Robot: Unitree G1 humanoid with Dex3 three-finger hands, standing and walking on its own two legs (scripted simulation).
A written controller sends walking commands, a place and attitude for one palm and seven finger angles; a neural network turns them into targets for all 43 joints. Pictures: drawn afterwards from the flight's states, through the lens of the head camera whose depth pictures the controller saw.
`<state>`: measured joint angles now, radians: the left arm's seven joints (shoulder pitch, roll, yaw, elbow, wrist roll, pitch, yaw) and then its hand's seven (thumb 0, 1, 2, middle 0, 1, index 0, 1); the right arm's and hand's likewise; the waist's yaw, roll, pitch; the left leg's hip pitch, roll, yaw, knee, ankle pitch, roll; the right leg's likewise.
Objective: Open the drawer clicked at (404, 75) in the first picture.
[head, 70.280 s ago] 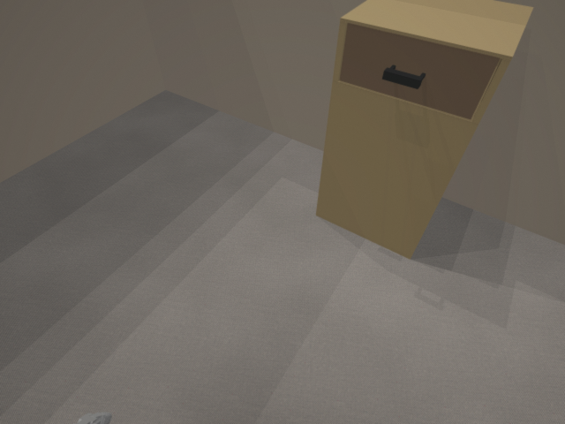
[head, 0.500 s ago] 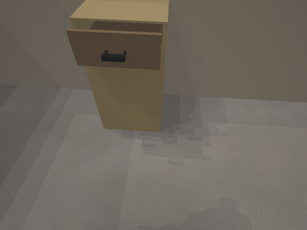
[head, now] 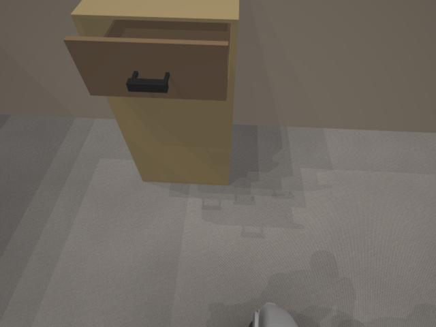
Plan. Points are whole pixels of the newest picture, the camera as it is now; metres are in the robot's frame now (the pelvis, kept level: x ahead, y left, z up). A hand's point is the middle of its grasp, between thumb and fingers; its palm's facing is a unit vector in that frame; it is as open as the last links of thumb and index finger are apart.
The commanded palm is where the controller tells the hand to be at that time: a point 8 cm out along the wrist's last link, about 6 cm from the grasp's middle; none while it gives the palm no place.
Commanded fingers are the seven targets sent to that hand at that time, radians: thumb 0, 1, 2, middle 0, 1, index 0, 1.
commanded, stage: take the last steps up to it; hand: left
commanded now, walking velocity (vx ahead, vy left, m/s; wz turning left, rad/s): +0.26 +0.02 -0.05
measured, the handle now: (149, 80) +0.70 +0.21 +0.02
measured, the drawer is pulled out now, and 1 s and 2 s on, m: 0.12 0.12 0.12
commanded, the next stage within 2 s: come to a stop and stand still in 0.26 s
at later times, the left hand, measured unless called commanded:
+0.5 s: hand (151, 303) +0.19 +0.16 -0.19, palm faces +0.07 -0.98 -0.19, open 7.3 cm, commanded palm none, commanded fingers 0.00 0.90 0.90 -0.20 -0.30 -0.20 -0.30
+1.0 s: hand (143, 248) +0.30 +0.19 -0.17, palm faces -0.01 -0.96 -0.29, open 7.3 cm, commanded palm none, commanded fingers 0.00 0.90 0.90 -0.20 -0.30 -0.20 -0.30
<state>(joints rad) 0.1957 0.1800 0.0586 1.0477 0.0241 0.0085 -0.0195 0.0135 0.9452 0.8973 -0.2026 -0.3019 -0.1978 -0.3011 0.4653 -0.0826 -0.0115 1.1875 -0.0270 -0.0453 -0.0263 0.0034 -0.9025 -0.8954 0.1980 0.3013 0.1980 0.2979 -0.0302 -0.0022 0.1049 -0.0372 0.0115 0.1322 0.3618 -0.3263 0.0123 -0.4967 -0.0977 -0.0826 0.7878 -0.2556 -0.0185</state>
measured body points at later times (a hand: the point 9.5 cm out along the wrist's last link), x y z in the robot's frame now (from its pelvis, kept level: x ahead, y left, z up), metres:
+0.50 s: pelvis +0.18 -0.02 -0.01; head +0.21 -0.02 +0.44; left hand +0.18 +0.21 -0.17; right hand +0.26 -0.25 -0.16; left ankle +0.18 +0.11 -0.74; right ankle +0.13 -0.13 -0.74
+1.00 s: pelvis +0.20 -0.02 +0.00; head +0.28 -0.02 +0.44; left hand +0.30 +0.24 -0.15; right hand +0.24 -0.28 -0.15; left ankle +0.21 +0.10 -0.74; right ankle +0.16 -0.15 -0.70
